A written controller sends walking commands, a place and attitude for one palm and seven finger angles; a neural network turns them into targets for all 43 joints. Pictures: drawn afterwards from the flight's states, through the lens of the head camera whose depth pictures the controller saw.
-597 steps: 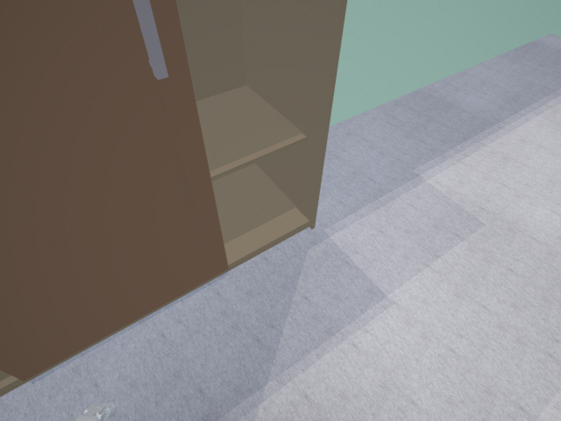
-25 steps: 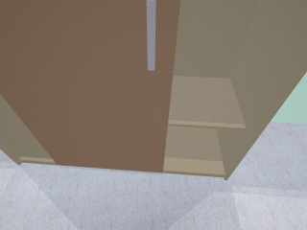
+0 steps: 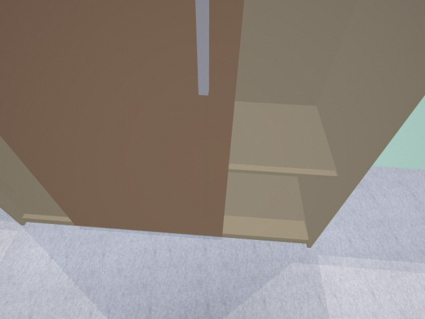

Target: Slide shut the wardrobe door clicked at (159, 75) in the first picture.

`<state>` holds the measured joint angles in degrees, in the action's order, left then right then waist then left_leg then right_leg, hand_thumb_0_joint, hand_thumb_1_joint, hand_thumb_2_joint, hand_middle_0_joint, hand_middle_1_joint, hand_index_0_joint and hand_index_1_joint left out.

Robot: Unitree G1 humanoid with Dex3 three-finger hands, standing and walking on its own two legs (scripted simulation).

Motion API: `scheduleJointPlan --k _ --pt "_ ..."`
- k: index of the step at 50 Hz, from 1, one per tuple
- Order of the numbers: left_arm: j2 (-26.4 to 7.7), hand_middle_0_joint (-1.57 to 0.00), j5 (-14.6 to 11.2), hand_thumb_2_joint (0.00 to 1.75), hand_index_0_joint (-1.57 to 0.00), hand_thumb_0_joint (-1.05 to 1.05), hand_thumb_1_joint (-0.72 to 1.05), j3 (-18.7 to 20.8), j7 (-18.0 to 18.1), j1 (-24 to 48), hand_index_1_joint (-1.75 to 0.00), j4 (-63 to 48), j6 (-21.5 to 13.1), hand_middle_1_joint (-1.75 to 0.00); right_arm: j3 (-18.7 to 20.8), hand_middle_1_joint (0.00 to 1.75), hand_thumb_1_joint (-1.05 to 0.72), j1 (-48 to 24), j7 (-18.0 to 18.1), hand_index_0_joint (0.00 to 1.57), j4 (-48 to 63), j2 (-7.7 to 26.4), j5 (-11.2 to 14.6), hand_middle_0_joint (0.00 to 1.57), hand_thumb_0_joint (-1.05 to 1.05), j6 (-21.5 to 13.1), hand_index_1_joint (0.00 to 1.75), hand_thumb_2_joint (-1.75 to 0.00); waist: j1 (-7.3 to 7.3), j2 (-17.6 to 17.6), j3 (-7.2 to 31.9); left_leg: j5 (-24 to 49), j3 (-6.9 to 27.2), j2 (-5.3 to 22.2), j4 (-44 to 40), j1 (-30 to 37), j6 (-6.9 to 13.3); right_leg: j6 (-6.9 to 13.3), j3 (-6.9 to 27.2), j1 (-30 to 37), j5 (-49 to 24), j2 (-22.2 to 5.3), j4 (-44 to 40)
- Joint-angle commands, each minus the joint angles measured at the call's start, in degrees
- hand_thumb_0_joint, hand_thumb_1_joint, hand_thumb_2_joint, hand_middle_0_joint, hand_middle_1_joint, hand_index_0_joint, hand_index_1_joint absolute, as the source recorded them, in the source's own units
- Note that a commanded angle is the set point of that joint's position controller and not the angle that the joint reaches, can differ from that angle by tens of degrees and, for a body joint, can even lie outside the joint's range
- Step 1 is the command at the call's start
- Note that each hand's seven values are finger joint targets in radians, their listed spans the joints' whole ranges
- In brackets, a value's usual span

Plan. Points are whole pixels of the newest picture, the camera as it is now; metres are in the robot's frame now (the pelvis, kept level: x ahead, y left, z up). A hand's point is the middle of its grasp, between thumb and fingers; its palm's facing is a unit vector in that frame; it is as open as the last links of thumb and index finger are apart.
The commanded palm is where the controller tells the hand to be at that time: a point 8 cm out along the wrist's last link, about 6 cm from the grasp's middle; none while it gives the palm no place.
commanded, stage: shuffle to correct the standing spot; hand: left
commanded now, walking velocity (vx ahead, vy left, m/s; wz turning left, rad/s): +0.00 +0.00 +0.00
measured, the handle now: (204, 45) +0.58 +0.06 +0.23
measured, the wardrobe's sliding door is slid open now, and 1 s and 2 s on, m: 0.43 0.43 0.43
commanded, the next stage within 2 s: come to a stop and stand still in 0.44 s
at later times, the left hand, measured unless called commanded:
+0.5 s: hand out of the picture +0.01 +0.13 -0.18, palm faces +0.11 -0.98 -0.17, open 7.4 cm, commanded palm none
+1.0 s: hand (151, 308) +0.18 +0.15 -0.18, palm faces +0.05 -0.96 -0.27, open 7.4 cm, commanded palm none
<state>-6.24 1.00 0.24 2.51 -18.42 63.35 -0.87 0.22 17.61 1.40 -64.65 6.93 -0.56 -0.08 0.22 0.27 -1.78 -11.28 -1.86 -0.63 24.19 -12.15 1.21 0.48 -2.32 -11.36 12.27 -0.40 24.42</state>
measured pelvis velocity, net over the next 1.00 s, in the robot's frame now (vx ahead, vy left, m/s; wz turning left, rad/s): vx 0.12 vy -0.05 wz -0.01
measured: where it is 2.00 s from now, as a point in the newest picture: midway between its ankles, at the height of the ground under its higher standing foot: outside the picture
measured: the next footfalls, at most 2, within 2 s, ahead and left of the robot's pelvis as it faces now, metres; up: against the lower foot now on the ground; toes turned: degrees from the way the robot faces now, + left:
left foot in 0.66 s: +0.19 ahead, +0.07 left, +0.00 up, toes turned +1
right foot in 1.04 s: +0.16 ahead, -0.21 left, +0.00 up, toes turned -1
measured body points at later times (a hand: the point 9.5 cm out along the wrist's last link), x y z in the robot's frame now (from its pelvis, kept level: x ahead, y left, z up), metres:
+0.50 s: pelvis +0.08 -0.03 -0.01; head +0.10 -0.03 +0.44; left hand +0.01 +0.18 -0.17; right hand +0.05 -0.25 -0.17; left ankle +0.02 +0.09 -0.72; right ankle +0.01 -0.11 -0.74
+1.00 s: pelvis +0.12 -0.05 -0.01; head +0.16 -0.05 +0.44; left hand +0.18 +0.20 -0.16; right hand +0.19 -0.28 -0.16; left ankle +0.15 +0.07 -0.74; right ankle +0.11 -0.19 -0.71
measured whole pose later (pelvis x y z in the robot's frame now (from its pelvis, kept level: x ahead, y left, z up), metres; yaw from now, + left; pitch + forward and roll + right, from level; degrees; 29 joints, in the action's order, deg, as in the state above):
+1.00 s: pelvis +0.12 -0.05 -0.01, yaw -1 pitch +0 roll +0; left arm -10.8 1.4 3.1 2.9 -10.4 55.6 1.6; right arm 2.9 7.8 1.9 -58.1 9.8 -1.1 1.2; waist 1.2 0.6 -6.0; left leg -13.1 -6.0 3.3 30.4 -16.6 0.5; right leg -1.3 0.1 -21.0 22.1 -2.4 45.4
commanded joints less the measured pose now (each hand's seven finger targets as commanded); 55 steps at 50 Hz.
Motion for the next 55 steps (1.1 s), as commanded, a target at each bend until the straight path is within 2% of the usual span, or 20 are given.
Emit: scheduleJointPlan --k 1,10,18,21,23,28,31,32,33,34,35,38,43,48,49,50,52,53,54,55 --pt "-5.21 -0.20 -0.12 0.90 -0.20 0.00 0.90 1.10 0.06 -4.84 -0.30 -1.12 -0.59 -0.30 0.59 0.30 -0.90 4.10 0.46 0.20 1.22 5.21 -0.16 0.20 0.00 -0.77 0.30 -0.90 -0.22 -0.86 -2.55 0.32 5.94 5.69 -5.38 -1.24 0.13 1.03 5.96 -1.35 -0.10 -5.24 -5.30" --pt "-4.68 -0.20 0.66 0.90 -0.20 0.00 0.90 1.76 -1.24 -6.22 -0.30 -0.81 0.31 -0.30 1.66 0.30 -0.90 4.16 0.65 0.20 0.95 6.86 -0.85 0.20 0.00 -0.40 0.30 -0.90 -0.14 1.78 -7.14 -23.05 9.96 8.31 -9.89 -5.36 2.35 1.32 4.21 -5.62 14.70 -2.38 -1.85" --pt "-4.94 -0.20 0.65 0.90 -0.20 0.00 0.90 2.54 -1.92 -9.97 -0.30 -0.35 -0.42 -0.30 2.08 0.30 -0.90 4.54 1.15 0.20 2.00 6.13 -0.56 0.20 0.00 -1.58 0.30 -0.90 0.91 -0.92 -5.99 -11.67 7.23 7.97 -2.49 -6.58 3.14 3.24 6.62 -1.27 6.84 -3.64 -1.34" --pt "-7.73 -0.20 0.41 0.90 -0.20 0.00 0.90 3.55 -1.33 -14.72 -0.30 1.45 -1.01 -0.30 1.38 0.30 -0.90 2.21 1.16 0.20 3.38 3.51 -0.62 0.20 0.00 -2.30 0.30 -0.90 2.04 -12.25 -2.50 -9.62 -3.17 2.20 14.40 -14.72 0.30 8.03 16.99 9.94 -8.77 -12.13 -6.11" --pt "-7.85 -0.20 0.73 0.90 -0.20 0.00 0.90 3.69 -0.87 -17.23 -0.30 2.02 -1.44 -0.30 1.66 0.30 -0.90 -1.29 1.12 0.20 5.01 3.85 -0.67 0.20 0.00 -2.46 0.30 -0.90 3.41 -10.99 -2.44 -19.85 -2.45 2.89 26.67 -22.48 -0.01 12.85 19.40 15.52 -27.22 -16.07 -5.53" --pt "-6.38 -0.20 1.19 0.90 -0.20 0.00 0.90 3.30 -0.14 -13.40 -0.30 1.41 -1.41 -0.30 1.68 0.30 -0.90 -5.33 0.48 0.20 5.80 2.31 -0.32 0.20 0.00 -2.66 0.30 -0.90 1.95 -5.00 -2.94 -17.20 -3.15 4.34 23.42 -20.34 -0.04 12.76 12.01 13.57 -37.45 -13.24 -2.94" --pt "-6.27 -0.20 0.14 0.90 -0.20 0.00 0.90 2.59 0.10 -7.70 -0.30 0.14 -1.14 -0.30 0.81 0.30 -0.90 3.53 1.40 0.20 2.03 1.67 -0.23 0.20 0.00 -2.50 0.30 -0.90 -3.60 -3.10 0.71 4.81 -5.42 0.28 2.71 1.22 -0.80 6.33 5.02 5.53 -47.60 -7.29 7.00" --pt "-6.18 -0.20 -0.40 0.90 -0.20 0.00 0.90 2.56 0.21 -8.04 -0.30 0.01 -1.17 -0.30 1.41 0.30 -0.90 8.39 1.98 0.20 0.79 4.75 -0.43 0.20 0.00 -2.71 0.30 -0.90 -5.28 -1.24 4.58 23.12 -2.02 4.48 0.90 12.06 0.67 3.22 3.85 1.18 -40.95 -4.77 14.24" --pt "-4.78 -0.20 -1.21 0.90 -0.20 0.00 0.90 2.10 0.28 -8.89 -0.30 -0.16 -1.25 -0.30 2.33 0.30 -0.90 10.65 2.38 0.20 0.85 8.90 -0.44 0.20 0.00 -2.89 0.30 -0.90 -5.32 6.62 8.32 46.40 9.33 15.53 3.67 18.75 6.50 0.32 1.68 -6.40 -18.57 -1.30 21.95" --pt "-3.51 -0.20 -1.44 0.90 -0.20 0.00 0.90 1.77 0.71 -8.88 -0.30 -1.12 -1.12 -0.30 2.51 0.30 -0.90 10.40 2.47 0.20 1.05 10.50 0.28 0.20 0.00 -2.41 0.30 -0.90 -4.16 11.64 6.97 66.73 14.57 23.55 -0.37 15.72 13.03 -1.13 1.82 -8.30 19.60 0.79 29.72" --pt "-4.76 -0.20 -0.51 0.90 -0.20 0.00 0.90 2.16 1.20 -8.03 -0.30 -1.38 -0.33 -0.30 2.06 0.30 -0.90 6.63 2.63 0.20 1.74 10.66 0.35 0.20 0.00 -1.95 0.30 -0.90 -2.66 7.81 2.09 66.99 11.00 23.45 -1.52 10.39 13.76 -0.65 5.33 -7.51 24.14 -0.31 32.72" --pt "-3.96 -0.20 0.27 0.90 -0.20 0.00 0.90 2.30 1.03 -6.35 -0.30 -1.28 1.89 -0.30 1.52 0.30 -0.90 -1.65 2.79 0.20 4.22 8.21 -0.03 0.20 0.00 -1.19 0.30 -0.90 0.51 6.10 -5.48 50.18 7.98 20.03 -4.23 -0.27 10.88 -1.72 5.01 -8.41 19.23 -2.96 31.61" --pt "-4.71 -0.20 0.53 0.90 -0.20 0.00 0.90 3.34 0.30 -5.35 -0.30 -4.55 3.75 -0.30 3.73 0.30 -0.90 -4.59 2.28 0.20 7.55 10.97 -0.64 0.20 0.00 0.04 0.30 -0.90 1.05 3.80 2.03 38.90 5.58 19.00 -2.75 1.77 9.91 -2.22 4.03 -10.34 13.18 -1.51 34.07" --pt "-5.82 -0.20 0.61 0.90 -0.20 0.00 0.90 3.35 -0.14 -2.55 -0.30 -7.76 3.06 -0.30 4.79 0.30 -0.90 -7.39 0.95 0.20 9.58 12.02 -1.25 0.20 0.00 0.91 0.30 -0.90 0.95 9.89 3.13 24.65 4.87 16.70 -0.97 -1.14 7.74 -1.87 0.59 -4.98 10.46 -1.80 20.06" --pt "-8.49 -0.20 -0.04 0.90 -0.20 0.00 0.90 2.59 0.80 -4.46 -0.30 -6.06 1.16 -0.30 5.82 0.30 -0.90 -10.16 0.47 0.20 10.59 16.28 0.54 0.20 0.00 -1.09 0.30 -0.90 2.73 1.52 14.16 34.62 4.02 16.88 11.45 9.09 4.40 -0.91 4.54 -6.69 4.79 -4.16 7.70" --pt "-11.44 -0.20 0.59 0.90 -0.20 0.00 0.90 3.15 0.52 -0.23 -0.30 -11.47 0.73 -0.30 5.06 0.30 -0.90 -6.49 -0.75 0.20 13.88 11.79 0.49 0.20 0.00 -0.38 0.30 -0.90 0.63 -4.77 12.77 12.25 0.37 10.75 12.71 -1.11 1.76 0.71 8.33 -2.70 -2.14 -5.49 3.89" --pt "-15.46 -0.20 0.67 0.90 -0.20 0.00 0.90 3.74 0.36 2.11 -0.30 -12.17 -0.36 -0.30 3.86 0.30 -0.90 -3.94 -1.09 0.20 13.93 6.62 -0.24 0.20 0.00 -0.07 0.30 -0.90 -1.02 -7.27 10.20 -12.56 -3.38 2.24 18.89 -8.26 -1.10 7.21 16.72 0.87 -25.08 -14.53 4.47" --pt "-15.18 -0.20 0.79 0.90 -0.20 0.00 0.90 3.36 0.38 1.98 -0.30 -12.32 -0.71 -0.30 3.26 0.30 -0.90 -3.61 -1.15 0.20 14.76 5.05 -0.61 0.20 0.00 0.28 0.30 -0.90 -1.03 1.39 9.35 -14.68 -2.32 1.21 15.89 -7.23 -1.15 9.04 15.33 1.09 -31.23 -15.60 5.85" --pt "-15.84 -0.20 1.00 0.90 -0.20 0.00 0.90 3.20 0.17 2.77 -0.30 -12.06 -0.41 -0.30 3.24 0.30 -0.90 -3.12 -1.37 0.20 14.56 4.37 -0.29 0.20 0.00 0.20 0.30 -0.90 -2.19 1.62 7.19 -11.14 -2.94 -0.06 11.96 -5.35 -1.03 6.72 11.31 -0.93 -27.57 -11.91 8.17" --pt "-15.20 -0.20 0.57 0.90 -0.20 0.00 0.90 3.28 0.10 4.34 -0.30 -11.96 -0.25 -0.30 3.33 0.30 -0.90 -1.50 -1.26 0.20 13.81 6.39 -0.09 0.20 0.00 0.38 0.30 -0.90 -3.16 -6.48 7.04 -3.51 -2.34 1.76 10.88 -2.32 -0.75 4.62 9.68 -4.83 -17.64 -9.32 8.17"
